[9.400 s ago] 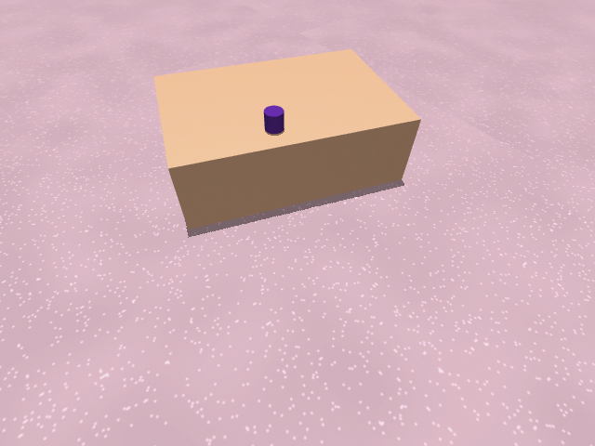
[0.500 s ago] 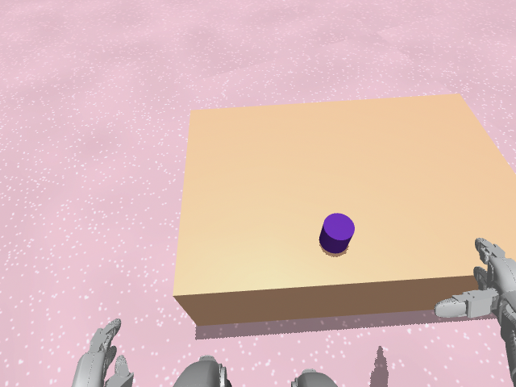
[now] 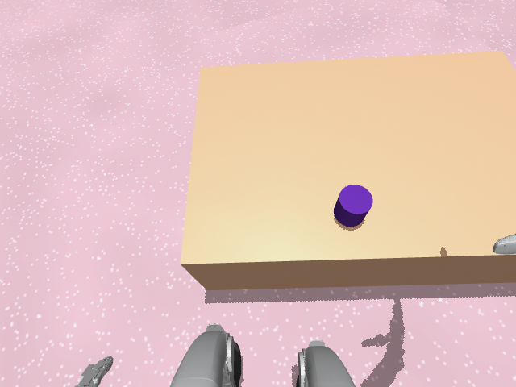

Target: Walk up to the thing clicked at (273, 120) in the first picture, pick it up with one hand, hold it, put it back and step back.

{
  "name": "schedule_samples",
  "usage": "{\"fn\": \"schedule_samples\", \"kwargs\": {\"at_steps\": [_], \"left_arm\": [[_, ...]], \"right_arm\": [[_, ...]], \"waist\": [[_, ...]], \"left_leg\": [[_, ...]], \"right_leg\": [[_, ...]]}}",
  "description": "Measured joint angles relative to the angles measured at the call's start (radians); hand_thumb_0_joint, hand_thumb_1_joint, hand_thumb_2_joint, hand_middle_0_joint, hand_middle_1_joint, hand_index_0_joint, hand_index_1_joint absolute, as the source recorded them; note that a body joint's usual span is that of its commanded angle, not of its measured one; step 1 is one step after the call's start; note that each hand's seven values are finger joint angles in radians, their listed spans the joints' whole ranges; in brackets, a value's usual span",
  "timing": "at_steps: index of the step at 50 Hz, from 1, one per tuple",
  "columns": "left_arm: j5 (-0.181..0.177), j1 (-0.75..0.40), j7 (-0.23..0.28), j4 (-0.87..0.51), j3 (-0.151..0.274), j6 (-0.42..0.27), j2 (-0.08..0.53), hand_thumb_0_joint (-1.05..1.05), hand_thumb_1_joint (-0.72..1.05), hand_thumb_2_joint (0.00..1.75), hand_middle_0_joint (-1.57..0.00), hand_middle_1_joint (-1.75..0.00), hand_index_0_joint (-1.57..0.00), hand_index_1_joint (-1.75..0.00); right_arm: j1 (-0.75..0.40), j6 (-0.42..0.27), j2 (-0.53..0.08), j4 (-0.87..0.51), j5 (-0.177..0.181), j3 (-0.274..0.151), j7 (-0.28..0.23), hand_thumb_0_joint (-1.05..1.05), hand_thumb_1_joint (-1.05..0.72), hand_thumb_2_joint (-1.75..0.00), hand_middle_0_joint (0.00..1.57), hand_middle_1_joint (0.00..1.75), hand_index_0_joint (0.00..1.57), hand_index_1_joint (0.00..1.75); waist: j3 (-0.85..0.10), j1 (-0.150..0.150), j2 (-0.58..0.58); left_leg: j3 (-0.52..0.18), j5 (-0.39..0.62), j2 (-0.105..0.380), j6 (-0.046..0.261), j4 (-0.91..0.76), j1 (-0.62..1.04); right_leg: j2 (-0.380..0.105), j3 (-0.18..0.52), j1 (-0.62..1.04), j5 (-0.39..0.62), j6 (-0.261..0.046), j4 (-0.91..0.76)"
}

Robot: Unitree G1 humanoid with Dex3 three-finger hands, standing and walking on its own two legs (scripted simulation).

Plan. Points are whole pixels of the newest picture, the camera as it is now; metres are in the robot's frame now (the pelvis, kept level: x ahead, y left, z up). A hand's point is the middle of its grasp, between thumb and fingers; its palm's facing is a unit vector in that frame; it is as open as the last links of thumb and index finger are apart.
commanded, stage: go down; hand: right
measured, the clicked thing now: (352, 206) +0.52 -0.21 -0.30
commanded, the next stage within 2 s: approach in 0.90 s
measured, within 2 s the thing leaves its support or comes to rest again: neither
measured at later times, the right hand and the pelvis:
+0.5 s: hand out of the picture +0.40 -0.39 +0.02, palm faces +0.20 +0.98 -0.09, open 17.0 cm; pelvis +0.01 +0.00 -0.01, yaw +1 degrees
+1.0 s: hand out of the picture +0.42 -0.40 +0.02, palm faces +0.20 +0.98 -0.08, open 17.3 cm; pelvis -0.01 -0.01 -0.02, yaw +1 degrees
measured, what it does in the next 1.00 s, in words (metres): stands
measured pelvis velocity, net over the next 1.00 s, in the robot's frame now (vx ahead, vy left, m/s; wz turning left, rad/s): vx -0.01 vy -0.01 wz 0.02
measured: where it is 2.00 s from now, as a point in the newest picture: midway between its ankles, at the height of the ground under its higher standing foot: outside the picture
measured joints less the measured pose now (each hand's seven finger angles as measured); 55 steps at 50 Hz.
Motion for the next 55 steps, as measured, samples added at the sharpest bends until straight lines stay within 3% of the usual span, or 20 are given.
{"fn": "schedule_samples", "kwargs": {"at_steps": [8, 25, 48, 55], "left_arm": [[0.009, -0.003, -0.011, -0.002, -0.015, -0.002, 0.012, 0.01, 0.90, 0.89, -0.20, -0.29, -0.21, -0.29], [0.018, 0.011, -0.041, -0.010, -0.041, 0.012, 0.016, 0.01, 0.90, 0.89, -0.20, -0.30, -0.21, -0.29], [0.026, 0.004, -0.064, -0.024, -0.063, 0.026, 0.014, 0.01, 0.90, 0.90, -0.20, -0.30, -0.21, -0.30], [0.027, 0.007, -0.062, -0.021, -0.072, 0.020, 0.019, 0.01, 0.90, 0.89, -0.20, -0.29, -0.20, -0.29]], "right_arm": [[-0.071, -0.045, -0.063, 0.087, -0.003, -0.031, 0.034, -0.01, 0.42, -0.04, 0.07, 0.05, 0.06, 0.05], [-0.131, -0.095, -0.126, 0.135, 0.005, -0.089, 0.074, -0.01, 0.43, -0.04, 0.08, 0.05, 0.06, 0.05], [-0.221, -0.122, -0.194, 0.184, -0.007, -0.109, 0.093, -0.01, 0.49, -0.05, 0.06, 0.05, 0.06, 0.05], [-0.253, -0.140, -0.218, 0.212, 0.011, -0.102, 0.099, -0.01, 0.51, -0.05, 0.06, 0.05, 0.05, 0.05]], "waist": [[-0.007, 0.013, 0.005], [-0.011, 0.030, 0.008], [-0.003, 0.048, 0.017], [-0.006, 0.053, 0.014]], "left_leg": [[0.003, 0.002, -0.005, 0.001, 0.001, -0.032], [0.005, -0.006, -0.012, -0.002, 0.017, -0.076], [0.008, 0.002, -0.016, -0.004, 0.052, -0.143], [0.011, -0.004, -0.017, -0.004, 0.070, -0.177]], "right_leg": [[-0.005, 0.003, -0.035, -0.003, 0.000, 0.010], [-0.012, 0.006, -0.085, -0.020, -0.003, 0.040], [-0.016, 0.011, -0.161, -0.026, -0.006, 0.097], [-0.017, 0.015, -0.196, -0.034, -0.006, 0.119]]}}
